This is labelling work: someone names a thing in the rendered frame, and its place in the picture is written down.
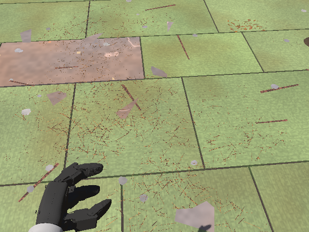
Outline robot left hand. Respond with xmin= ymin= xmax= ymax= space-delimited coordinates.
xmin=36 ymin=162 xmax=112 ymax=232

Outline left robot forearm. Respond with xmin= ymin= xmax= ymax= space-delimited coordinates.
xmin=28 ymin=222 xmax=63 ymax=232

